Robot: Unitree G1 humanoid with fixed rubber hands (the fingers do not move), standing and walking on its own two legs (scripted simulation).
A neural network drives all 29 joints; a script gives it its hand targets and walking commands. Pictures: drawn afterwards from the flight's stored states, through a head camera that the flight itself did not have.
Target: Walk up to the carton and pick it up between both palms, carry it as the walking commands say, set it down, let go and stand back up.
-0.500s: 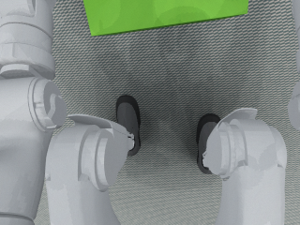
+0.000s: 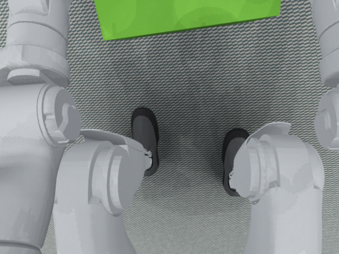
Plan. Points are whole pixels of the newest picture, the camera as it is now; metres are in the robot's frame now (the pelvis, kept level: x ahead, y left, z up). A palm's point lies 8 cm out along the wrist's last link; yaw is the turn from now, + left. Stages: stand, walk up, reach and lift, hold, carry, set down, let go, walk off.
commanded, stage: reach and lift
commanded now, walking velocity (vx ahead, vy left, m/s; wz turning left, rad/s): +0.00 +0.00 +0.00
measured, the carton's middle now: out of the picture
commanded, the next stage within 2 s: none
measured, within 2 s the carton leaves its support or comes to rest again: leaves its support in 0.72 s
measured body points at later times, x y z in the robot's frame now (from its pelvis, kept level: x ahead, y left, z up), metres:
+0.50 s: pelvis +0.00 +0.00 +0.00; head +0.40 +0.00 +0.19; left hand +0.57 +0.24 -0.21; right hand +0.58 -0.14 -0.23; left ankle +0.12 +0.14 -0.33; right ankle +0.07 -0.12 -0.33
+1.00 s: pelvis -0.02 +0.00 +0.00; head +0.36 +0.01 +0.22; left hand +0.56 +0.23 -0.17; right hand +0.58 -0.14 -0.17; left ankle +0.12 +0.14 -0.33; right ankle +0.07 -0.12 -0.33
